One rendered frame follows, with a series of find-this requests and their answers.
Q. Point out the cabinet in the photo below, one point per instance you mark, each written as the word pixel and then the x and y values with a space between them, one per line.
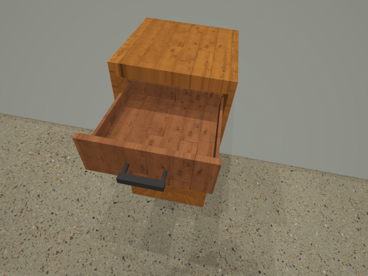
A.
pixel 183 55

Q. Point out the drawer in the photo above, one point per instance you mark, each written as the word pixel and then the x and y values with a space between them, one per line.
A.
pixel 156 127

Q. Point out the handle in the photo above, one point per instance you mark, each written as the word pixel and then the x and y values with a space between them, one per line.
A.
pixel 147 183

